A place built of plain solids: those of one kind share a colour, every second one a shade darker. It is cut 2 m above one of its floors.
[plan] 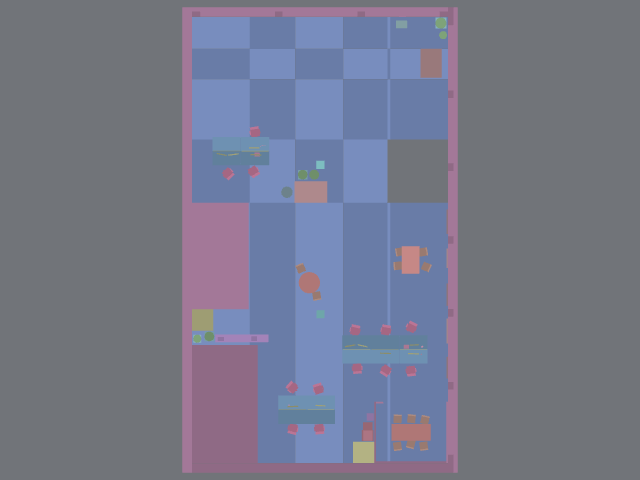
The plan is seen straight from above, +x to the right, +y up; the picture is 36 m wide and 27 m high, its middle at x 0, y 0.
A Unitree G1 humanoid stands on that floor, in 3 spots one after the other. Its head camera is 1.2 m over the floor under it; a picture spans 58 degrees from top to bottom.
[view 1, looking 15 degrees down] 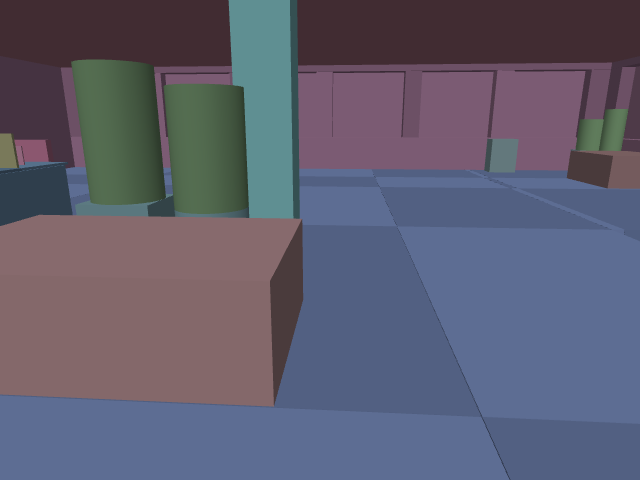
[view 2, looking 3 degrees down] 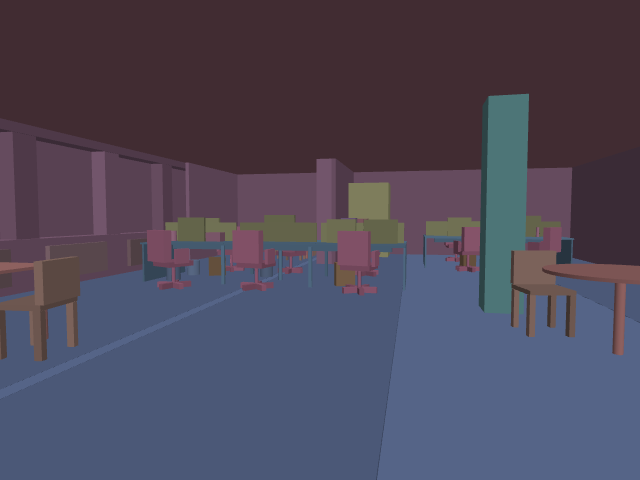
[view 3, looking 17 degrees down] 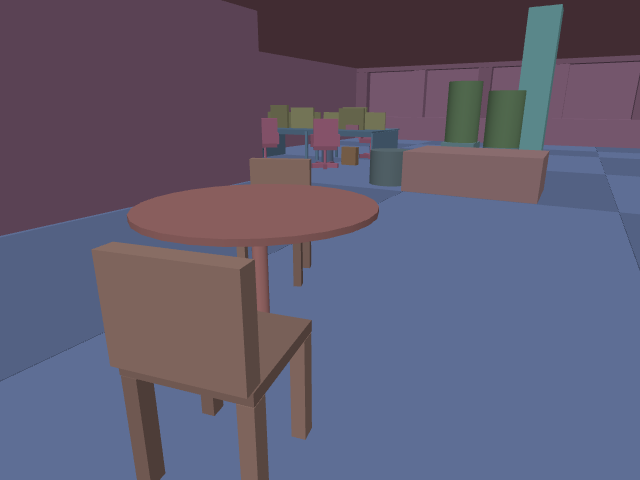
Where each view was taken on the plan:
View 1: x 0.72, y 0.47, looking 94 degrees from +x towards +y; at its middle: floor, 4.64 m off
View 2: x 1.15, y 1.74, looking -78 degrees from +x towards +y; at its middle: wall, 11.10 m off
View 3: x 0.72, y -4.08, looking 120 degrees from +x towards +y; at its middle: table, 1.67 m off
